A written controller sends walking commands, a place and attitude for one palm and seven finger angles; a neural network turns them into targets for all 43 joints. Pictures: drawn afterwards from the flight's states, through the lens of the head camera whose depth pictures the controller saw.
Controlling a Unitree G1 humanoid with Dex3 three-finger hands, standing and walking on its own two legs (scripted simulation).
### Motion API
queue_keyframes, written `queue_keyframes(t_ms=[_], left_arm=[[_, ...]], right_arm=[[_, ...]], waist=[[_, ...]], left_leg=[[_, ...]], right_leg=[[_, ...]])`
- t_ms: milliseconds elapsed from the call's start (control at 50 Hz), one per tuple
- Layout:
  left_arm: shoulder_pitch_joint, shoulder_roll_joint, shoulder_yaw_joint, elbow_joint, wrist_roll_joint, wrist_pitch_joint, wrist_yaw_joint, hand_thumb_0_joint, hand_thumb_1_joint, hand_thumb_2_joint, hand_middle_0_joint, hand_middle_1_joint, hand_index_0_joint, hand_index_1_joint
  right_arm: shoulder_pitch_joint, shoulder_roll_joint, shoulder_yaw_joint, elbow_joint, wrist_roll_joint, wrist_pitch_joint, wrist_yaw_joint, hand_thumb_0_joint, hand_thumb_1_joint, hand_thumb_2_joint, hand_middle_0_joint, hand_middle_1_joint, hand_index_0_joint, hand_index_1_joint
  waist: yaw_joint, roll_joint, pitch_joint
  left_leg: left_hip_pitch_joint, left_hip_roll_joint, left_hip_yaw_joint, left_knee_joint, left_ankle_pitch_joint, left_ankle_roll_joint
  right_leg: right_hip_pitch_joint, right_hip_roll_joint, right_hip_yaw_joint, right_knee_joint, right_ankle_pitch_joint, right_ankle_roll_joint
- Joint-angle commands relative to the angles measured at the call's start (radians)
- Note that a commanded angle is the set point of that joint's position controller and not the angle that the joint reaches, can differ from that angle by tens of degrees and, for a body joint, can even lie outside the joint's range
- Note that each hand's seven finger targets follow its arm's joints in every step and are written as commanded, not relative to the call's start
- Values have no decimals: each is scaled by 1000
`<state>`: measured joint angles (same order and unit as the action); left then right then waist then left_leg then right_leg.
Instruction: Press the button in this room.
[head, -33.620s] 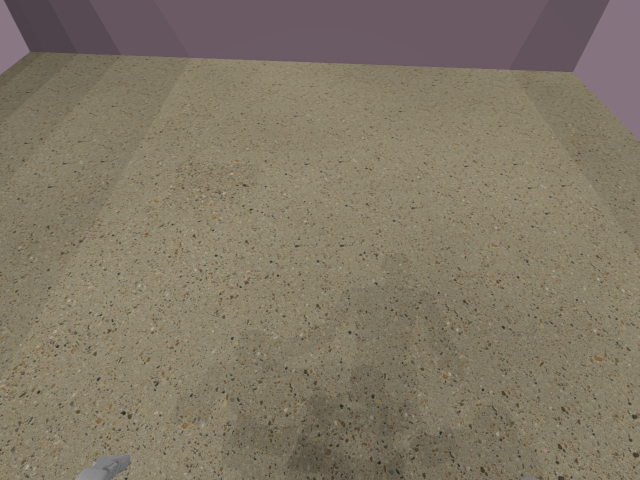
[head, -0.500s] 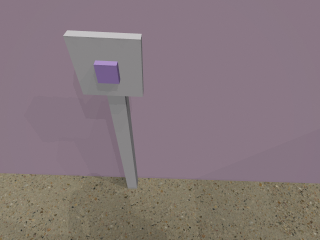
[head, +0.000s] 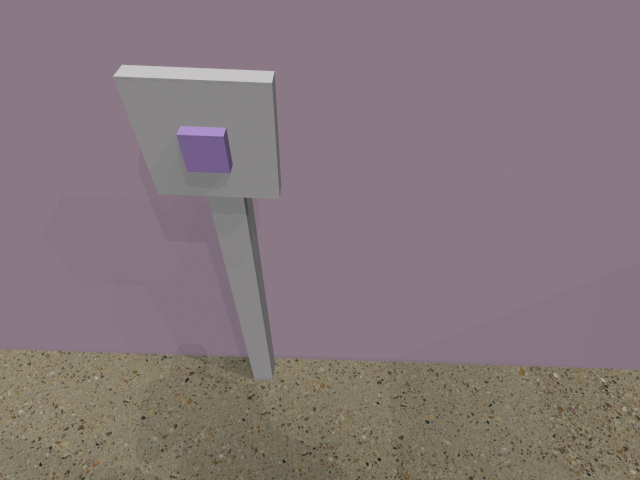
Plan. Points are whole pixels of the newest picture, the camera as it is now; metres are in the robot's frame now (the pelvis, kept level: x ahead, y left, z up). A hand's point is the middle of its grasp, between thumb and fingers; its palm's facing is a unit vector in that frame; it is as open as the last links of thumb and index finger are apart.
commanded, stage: raise the hand and make a fist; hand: left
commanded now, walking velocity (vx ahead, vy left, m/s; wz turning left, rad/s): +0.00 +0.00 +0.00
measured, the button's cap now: (206, 148) +0.48 +0.20 +0.15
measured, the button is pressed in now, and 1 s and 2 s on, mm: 0 0 0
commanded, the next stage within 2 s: aim a knuckle at the button in 1.92 s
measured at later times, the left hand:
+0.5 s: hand out of the picture +0.12 +0.17 +0.02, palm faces +0.22 -0.97 -0.09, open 4.3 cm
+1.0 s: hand (158, 410) +0.18 +0.18 +0.06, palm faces +0.02 -1.00 -0.05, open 3.1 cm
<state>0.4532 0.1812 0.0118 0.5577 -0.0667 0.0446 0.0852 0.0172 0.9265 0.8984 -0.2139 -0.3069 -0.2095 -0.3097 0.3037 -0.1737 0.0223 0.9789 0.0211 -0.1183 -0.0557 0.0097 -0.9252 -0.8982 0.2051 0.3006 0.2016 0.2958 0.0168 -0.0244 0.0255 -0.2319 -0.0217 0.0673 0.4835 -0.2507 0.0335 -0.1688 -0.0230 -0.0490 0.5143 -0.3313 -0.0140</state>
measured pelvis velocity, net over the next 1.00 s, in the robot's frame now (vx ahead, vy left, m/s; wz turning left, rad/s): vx -0.02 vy -0.01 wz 0.02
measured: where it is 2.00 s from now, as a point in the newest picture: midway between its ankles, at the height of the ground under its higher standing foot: outside the picture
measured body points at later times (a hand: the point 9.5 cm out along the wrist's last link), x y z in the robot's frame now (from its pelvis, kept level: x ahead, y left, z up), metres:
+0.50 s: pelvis -0.04 -0.05 -0.06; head -0.02 -0.05 +0.39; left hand +0.10 +0.22 +0.03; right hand +0.19 -0.28 -0.11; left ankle +0.01 +0.09 -0.74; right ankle -0.04 -0.11 -0.74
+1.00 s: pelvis -0.02 -0.01 -0.03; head -0.01 -0.02 +0.42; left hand +0.17 +0.24 +0.06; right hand +0.14 -0.26 -0.10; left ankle +0.00 +0.10 -0.74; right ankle -0.04 -0.11 -0.74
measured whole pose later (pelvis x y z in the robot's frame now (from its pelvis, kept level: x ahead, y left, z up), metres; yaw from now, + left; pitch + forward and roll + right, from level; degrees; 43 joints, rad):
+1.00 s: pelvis -0.02 -0.01 -0.03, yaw +1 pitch +5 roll -1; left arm 0.45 0.25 0.19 -0.14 -0.30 -0.25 -0.27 0.01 0.90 0.90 -1.28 -1.48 -1.28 -1.48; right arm 0.27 -0.26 -0.01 0.62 0.06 -0.26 -0.09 0.02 -0.91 -0.90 0.20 0.30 0.20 0.30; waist 0.01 0.04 -0.08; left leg -0.52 0.02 0.02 0.78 -0.35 0.02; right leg -0.41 0.01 -0.08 0.75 -0.42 -0.02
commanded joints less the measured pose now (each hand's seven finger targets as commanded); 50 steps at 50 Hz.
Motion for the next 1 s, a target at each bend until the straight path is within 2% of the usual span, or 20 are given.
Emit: queue_keyframes(t_ms=[0,40,100,120,180,220,260,300,340,360,420,460,480,560,620,680,760,860,960,980], left_arm=[[-134,-65,-73,-715,-106,-111,52,0,900,900,-337,-450,-337,-450],[-93,15,18,-662,-79,-202,20,0,900,900,-393,-510,-393,-510],[226,-62,58,-407,-115,-352,-113,0,900,900,-475,-600,-475,-600],[271,-48,92,-399,-139,-423,-177,0,900,900,-502,-630,-502,-630],[307,60,210,-404,-198,-555,-362,0,900,900,-585,-720,-585,-720],[255,134,274,-511,-202,-531,-388,0,900,900,-640,-780,-640,-780],[139,186,307,-693,-220,-507,-358,0,900,900,-695,-840,-695,-840],[4,183,302,-859,-221,-546,-299,0,900,900,-750,-900,-750,-900],[-95,175,282,-997,-214,-629,-243,0,900,900,-805,-960,-805,-960],[-184,182,252,-1056,-207,-672,-233,0,900,900,-832,-990,-832,-990],[-195,130,133,-977,-212,-739,-296,0,900,900,-915,-1080,-915,-1080],[-195,133,95,-869,-232,-695,-377,0,900,900,-970,-1140,-970,-1140],[-172,168,121,-802,-235,-646,-412,0,900,900,-997,-1170,-997,-1170],[-67,270,285,-614,-269,-352,-469,0,900,900,-1107,-1290,-1107,-1290],[-22,266,384,-738,-316,-245,-396,0,900,900,-1190,-1380,-1190,-1380],[-1,238,431,-871,-320,-294,-291,0,900,900,-1273,-1470,-1273,-1470],[-28,192,320,-924,-257,-403,-279,0,900,900,-1300,-1500,-1300,-1500],[-54,156,223,-875,-261,-391,-368,0,900,900,-1300,-1500,-1300,-1500],[-133,260,325,-986,-262,-343,-326,0,900,900,-1300,-1500,-1300,-1500],[-133,246,324,-1011,-258,-339,-310,0,900,900,-1300,-1500,-1300,-1500]], right_arm=[[-95,-165,-54,-273,35,-171,-14,0,-900,-900,200,300,200,300],[-114,-193,-78,-316,2,-186,-16,0,-900,-900,200,300,200,300],[-166,-187,-98,-386,-17,-161,11,0,-900,-900,200,300,200,300],[-185,-187,-107,-403,-17,-153,21,0,-900,-900,200,300,200,300],[-227,-198,-124,-497,-1,-141,52,0,-900,-900,200,300,200,300],[-260,-190,-119,-565,10,-122,40,0,-900,-900,200,300,200,300],[-257,-173,-109,-604,7,-102,23,0,-900,-900,200,300,200,300],[-229,-145,-105,-621,4,-100,5,0,-900,-900,200,300,200,300],[-168,-130,-97,-595,-3,-107,-6,0,-900,-900,200,300,200,300],[-143,-138,-92,-578,-7,-111,-10,0,-900,-900,200,300,200,300],[-141,-162,-76,-539,2,-154,-22,0,-900,-900,200,300,200,300],[-149,-184,-60,-530,16,-170,-30,0,-900,-900,200,300,200,300],[-148,-194,-60,-527,24,-171,-35,0,-900,-900,200,300,200,300],[-188,-195,-56,-560,48,-138,-58,0,-900,-900,200,300,200,300],[-217,-158,-48,-594,40,-109,-62,0,-900,-900,200,300,200,300],[-194,-132,-53,-577,28,-112,-47,0,-900,-900,200,300,200,300],[-143,-150,-64,-550,19,-145,-24,0,-900,-900,200,300,200,300],[-127,-188,-67,-526,35,-194,-27,0,-900,-900,200,300,200,300],[-146,-190,-57,-527,34,-220,-41,0,-900,-900,200,300,200,300],[-148,-182,-53,-534,34,-221,-39,0,-900,-900,200,300,200,300]], waist=[[-57,140,-94],[-73,-14,-44],[5,-279,-33],[22,-319,-59],[57,-174,-143],[74,-24,-216],[63,63,-276],[21,129,-297],[-18,176,-311],[-60,137,-305],[-110,139,-214],[-131,48,-154],[-119,14,-150],[-15,-48,-203],[44,-51,-268],[55,-34,-282],[2,-5,-232],[-38,16,-198],[6,83,-254],[8,91,-267]], left_leg=[[107,88,-146,-61,329,-33],[-23,45,-127,39,141,-19],[-229,33,-99,175,127,-30],[-299,28,-88,213,100,-37],[-375,-2,-47,295,68,-50],[-385,-18,-10,323,53,-36],[-379,-15,-5,341,21,-27],[-351,0,-21,368,-38,-14],[-322,16,-49,403,-7,-3],[-335,24,-62,429,-27,2],[-352,37,-84,463,-77,7],[-392,40,-99,471,-117,12],[-416,37,-101,466,-133,11],[-429,19,-104,393,-110,8],[-356,19,-107,332,-25,-3],[-286,31,-105,287,85,-11],[-229,32,-88,269,140,-3],[-165,34,-89,234,93,9],[-85,36,-107,154,85,6],[-64,37,-107,142,98,5]], right_leg=[[-194,6,-46,54,61,-4],[-255,20,-58,-2,86,-6],[-363,41,-79,125,123,1],[-379,39,-71,172,132,3],[-328,3,-1,237,217,0],[-296,-11,43,242,196,2],[-299,-13,79,234,120,8],[-369,-11,129,203,-32,13],[-405,0,133,216,-9,8],[-453,9,137,219,-42,13],[-533,12,147,197,-120,8],[-519,-1,182,145,-161,36],[-491,-13,211,115,-169,52],[-300,-65,261,58,-119,89],[-181,-83,227,69,56,99],[-147,-51,146,123,314,88],[-212,-23,99,141,391,85],[-281,7,52,96,219,50],[-238,25,-3,88,115,8],[-233,27,-14,93,123,6]])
